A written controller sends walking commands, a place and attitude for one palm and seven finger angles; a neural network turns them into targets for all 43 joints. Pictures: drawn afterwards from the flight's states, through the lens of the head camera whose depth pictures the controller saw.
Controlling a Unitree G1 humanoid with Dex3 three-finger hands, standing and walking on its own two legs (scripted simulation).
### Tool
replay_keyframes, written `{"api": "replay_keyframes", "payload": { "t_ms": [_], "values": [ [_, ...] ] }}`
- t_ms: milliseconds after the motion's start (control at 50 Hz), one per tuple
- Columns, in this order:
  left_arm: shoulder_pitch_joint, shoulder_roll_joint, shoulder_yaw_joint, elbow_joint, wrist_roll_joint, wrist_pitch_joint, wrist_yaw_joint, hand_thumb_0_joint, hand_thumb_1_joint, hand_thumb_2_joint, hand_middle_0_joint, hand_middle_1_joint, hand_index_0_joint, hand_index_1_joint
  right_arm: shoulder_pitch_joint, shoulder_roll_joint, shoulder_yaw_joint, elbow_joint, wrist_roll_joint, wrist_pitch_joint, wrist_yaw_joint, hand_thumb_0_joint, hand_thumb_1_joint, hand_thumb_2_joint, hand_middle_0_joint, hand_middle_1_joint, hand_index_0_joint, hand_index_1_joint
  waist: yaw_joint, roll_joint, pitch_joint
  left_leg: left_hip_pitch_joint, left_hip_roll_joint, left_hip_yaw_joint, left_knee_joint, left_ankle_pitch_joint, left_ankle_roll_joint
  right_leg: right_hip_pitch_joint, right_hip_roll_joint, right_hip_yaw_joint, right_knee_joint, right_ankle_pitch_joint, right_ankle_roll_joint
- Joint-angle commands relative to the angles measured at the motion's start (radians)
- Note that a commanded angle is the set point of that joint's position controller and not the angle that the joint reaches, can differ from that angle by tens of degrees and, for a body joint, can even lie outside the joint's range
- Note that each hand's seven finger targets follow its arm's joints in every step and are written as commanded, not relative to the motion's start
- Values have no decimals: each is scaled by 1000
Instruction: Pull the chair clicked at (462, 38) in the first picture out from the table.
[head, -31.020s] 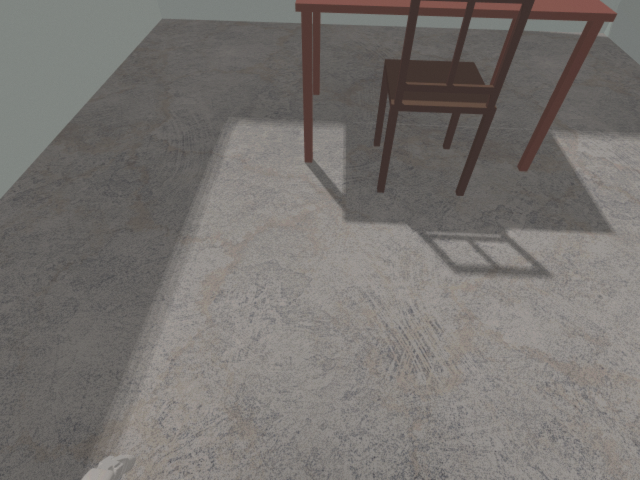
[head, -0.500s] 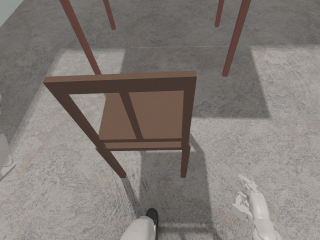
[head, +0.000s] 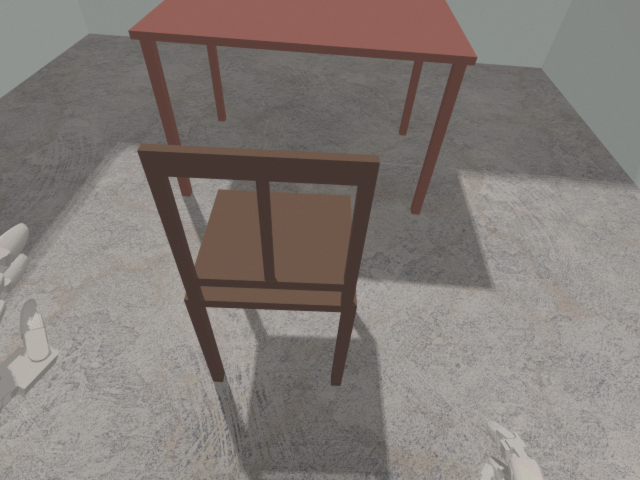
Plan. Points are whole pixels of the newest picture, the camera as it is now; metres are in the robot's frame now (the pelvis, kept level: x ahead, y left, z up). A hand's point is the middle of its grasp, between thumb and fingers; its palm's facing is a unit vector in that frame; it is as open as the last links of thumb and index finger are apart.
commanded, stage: stop stepping back and stand still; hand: left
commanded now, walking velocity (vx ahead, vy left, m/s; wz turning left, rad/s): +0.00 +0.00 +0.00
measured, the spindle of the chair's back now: (266, 234) +0.57 +0.13 -0.08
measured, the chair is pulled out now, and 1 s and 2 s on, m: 0.67 0.67 0.67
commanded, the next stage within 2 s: let the arm hang, fingers relaxed in 1.26 s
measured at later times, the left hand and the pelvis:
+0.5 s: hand out of the picture +0.13 +0.33 +0.15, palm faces +0.54 -0.77 -0.34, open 7.4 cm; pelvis -0.08 +0.04 -0.01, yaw +2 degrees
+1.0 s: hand out of the picture +0.11 +0.26 +0.15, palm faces +0.38 -0.82 -0.43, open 7.4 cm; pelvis -0.08 +0.01 +0.01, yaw +0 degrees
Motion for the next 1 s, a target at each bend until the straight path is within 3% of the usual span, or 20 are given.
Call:
{"api": "replay_keyframes", "payload": {
  "t_ms": [0,100,160,200,220,260,280,320,360,380,400,420,440,460,520,620,680,740,880,980],
  "values": [
    [-145,200,158,-208,1,-72,44,0,900,900,-200,-300,-200,-300,-99,-116,-33,-140,-2,-71,-22,0,-900,-900,200,300,200,300,-7,63,-23,117,50,-113,-140,-235,18,-186,-95,101,-152,-356,-55],
    [-153,188,151,-186,20,-71,35,0,900,900,-200,-300,-200,-300,-108,-108,-37,-154,7,-89,-24,0,-900,-900,200,300,200,300,20,272,-11,-225,123,-219,-467,-546,35,156,33,-25,136,-263,-17],
    [-73,232,185,-170,13,-76,23,0,900,900,-200,-300,-200,-300,-84,-93,-48,-139,4,-81,-10,0,-900,-900,200,300,200,300,29,135,-91,-143,53,-102,-315,-384,19,193,-5,-16,15,-236,-29],
    [-48,239,178,-219,13,-79,17,0,900,900,-200,-300,-200,-300,-63,-102,-60,-125,-2,-64,-5,0,-900,-900,200,300,200,300,12,-82,-133,131,-52,37,100,-230,-19,-126,-128,94,-176,-339,-87],
    [-25,244,183,-237,3,-76,12,0,900,900,-200,-300,-200,-300,-52,-116,-71,-111,-3,-52,-4,0,-900,-900,200,300,200,300,2,-182,-132,253,-95,58,391,-152,-31,-355,-236,229,-272,-426,-147],
    [-56,228,194,-209,3,-44,7,0,900,900,-200,-300,-200,-300,-59,-109,-72,-97,-3,-21,11,0,-900,-900,200,300,200,300,-8,-251,-105,242,-77,27,678,-104,-23,-524,-328,274,-273,-381,-208],
    [-102,217,192,-193,-5,-40,15,0,900,900,-200,-300,-200,-300,-78,-89,-50,-107,-5,-15,15,0,-900,-900,200,300,200,300,-30,-271,-64,210,-19,-32,618,-142,-5,-529,-328,239,-231,-351,-189],
    [-204,199,171,-111,3,-51,35,0,900,900,-200,-300,-200,-300,-93,-91,-19,-115,-10,-23,4,0,-900,-900,200,300,200,300,-26,-134,34,125,28,-28,225,-246,2,-485,-242,127,-134,-464,-91],
    [-328,180,133,-128,9,-70,31,0,900,900,-200,-300,-200,-300,-98,-126,-38,-115,10,-55,-11,0,-900,-900,200,300,200,300,-30,83,123,29,39,-67,-244,-226,-3,-300,-110,101,121,-352,-46],
    [-354,186,140,-172,18,-94,37,0,900,900,-200,-300,-200,-300,-87,-147,-48,-122,0,-82,-14,0,-900,-900,200,300,200,300,-16,277,110,-30,150,-237,-393,-154,35,-228,-27,56,375,-289,-10],
    [-358,205,150,-192,38,-108,39,0,900,900,-200,-300,-200,-300,-78,-121,-56,-120,-6,-102,-10,0,-900,-900,200,300,200,300,13,329,74,-39,233,-318,-376,-7,92,-247,-2,64,573,-307,6],
    [-312,202,151,-147,43,-109,35,0,900,900,-200,-300,-200,-300,-90,-89,-51,-107,-3,-115,0,0,-900,-900,200,300,200,300,11,263,15,-11,227,-311,-367,54,115,-243,-8,83,654,-278,4],
    [-320,213,151,-202,27,-110,30,0,900,900,-200,-300,-200,-300,-126,-82,-48,-106,-13,-123,10,0,-900,-900,200,300,200,300,-5,348,11,-35,243,-411,-405,17,91,-232,-26,132,680,-245,8],
    [-331,225,156,-290,35,-118,28,0,900,900,-200,-300,-200,-300,-129,-76,-54,-111,-14,-136,24,0,-900,-900,200,300,200,300,4,309,2,-38,235,-391,-399,12,82,-195,-31,154,682,-200,3],
    [-127,187,130,-364,31,-119,27,0,900,900,-200,-300,-200,-300,-118,-108,-56,-119,8,-146,52,0,-900,-900,200,300,200,300,29,200,-43,46,166,-190,-336,37,91,-84,-37,44,315,-192,1],
    [7,226,226,-198,3,-114,22,0,900,900,-200,-300,-200,-300,-96,-98,-32,-115,2,-89,35,0,-900,-900,200,300,200,300,12,135,-90,90,132,-167,-268,58,22,132,-25,16,-191,-11,-12],
    [-42,215,225,-97,-20,-108,18,0,900,900,-200,-300,-200,-300,-68,-104,-40,-100,5,-67,21,0,-900,-900,200,300,200,300,-13,66,-150,152,83,-96,-196,192,-25,183,-96,72,-172,225,-53],
    [8,169,176,-48,-40,-71,15,0,900,900,-200,-300,-200,-300,-84,-126,-62,-110,29,-54,13,0,-900,-900,200,300,200,300,-6,-41,-202,258,94,-74,-195,257,7,117,-91,93,-120,203,-39],
    [-92,180,119,-175,-16,-67,28,0,900,900,-200,-300,-200,-300,-139,-119,-48,-128,21,-50,9,0,-900,-900,200,300,200,300,-1,-10,-92,194,90,-72,-212,196,34,82,-116,122,-151,154,-28],
    [-104,225,176,-189,-12,-83,42,0,900,900,-200,-300,-200,-300,-127,-115,-51,-135,16,-44,10,0,-900,-900,200,300,200,300,2,64,-48,166,73,-64,-182,165,27,67,-137,165,-186,123,-48]
  ]
}}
